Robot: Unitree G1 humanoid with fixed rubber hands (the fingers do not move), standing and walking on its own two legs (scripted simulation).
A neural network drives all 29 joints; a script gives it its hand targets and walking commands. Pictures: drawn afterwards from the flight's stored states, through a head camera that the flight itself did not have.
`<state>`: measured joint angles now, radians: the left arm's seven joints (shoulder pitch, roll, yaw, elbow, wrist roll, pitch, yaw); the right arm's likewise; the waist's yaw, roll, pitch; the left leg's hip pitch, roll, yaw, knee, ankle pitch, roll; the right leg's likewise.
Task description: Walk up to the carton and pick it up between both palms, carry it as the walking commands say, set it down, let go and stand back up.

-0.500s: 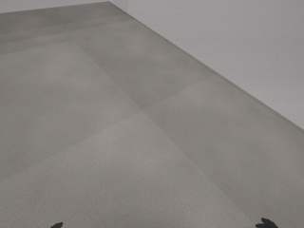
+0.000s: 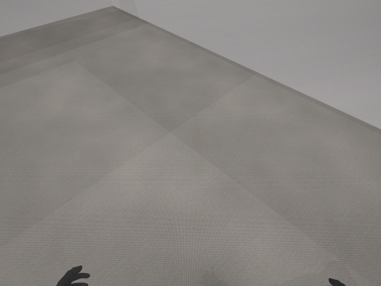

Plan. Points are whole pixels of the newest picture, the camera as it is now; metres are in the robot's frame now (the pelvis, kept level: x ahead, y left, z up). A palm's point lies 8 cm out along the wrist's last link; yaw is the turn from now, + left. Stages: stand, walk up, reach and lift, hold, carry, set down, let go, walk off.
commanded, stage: walk up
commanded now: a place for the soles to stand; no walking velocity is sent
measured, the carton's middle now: out of the picture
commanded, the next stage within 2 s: none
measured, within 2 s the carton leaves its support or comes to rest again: neither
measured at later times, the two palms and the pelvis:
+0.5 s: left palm out of the picture +0.11 +0.23 -0.10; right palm out of the picture +0.00 -0.38 -0.09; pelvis -0.05 -0.04 +0.00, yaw -9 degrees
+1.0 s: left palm out of the picture +0.12 +0.16 -0.12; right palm out of the picture -0.12 -0.41 -0.07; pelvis -0.09 -0.06 +0.00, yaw -22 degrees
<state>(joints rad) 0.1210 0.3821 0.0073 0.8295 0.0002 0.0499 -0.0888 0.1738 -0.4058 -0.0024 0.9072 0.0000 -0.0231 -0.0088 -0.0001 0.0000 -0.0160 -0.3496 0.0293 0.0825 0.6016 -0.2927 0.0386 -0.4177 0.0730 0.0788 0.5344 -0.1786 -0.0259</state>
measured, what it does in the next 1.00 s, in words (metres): walks backwards, turning right: right foot, then left foot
